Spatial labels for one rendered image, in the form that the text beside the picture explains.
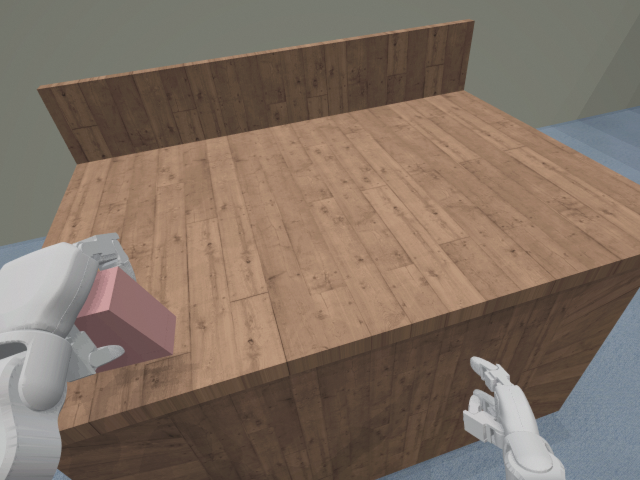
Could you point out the right robot forearm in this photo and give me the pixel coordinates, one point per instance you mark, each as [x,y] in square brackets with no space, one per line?
[528,456]

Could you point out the left robot hand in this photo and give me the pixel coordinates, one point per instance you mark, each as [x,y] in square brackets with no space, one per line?
[46,289]

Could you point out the right robot hand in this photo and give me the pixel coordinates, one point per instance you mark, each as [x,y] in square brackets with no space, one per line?
[507,412]

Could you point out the sponge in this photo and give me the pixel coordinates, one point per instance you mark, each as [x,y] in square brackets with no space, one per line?
[118,311]

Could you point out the table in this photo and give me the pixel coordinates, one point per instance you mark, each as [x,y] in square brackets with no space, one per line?
[338,228]

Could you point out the left robot forearm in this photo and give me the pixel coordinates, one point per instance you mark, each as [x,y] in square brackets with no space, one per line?
[33,388]

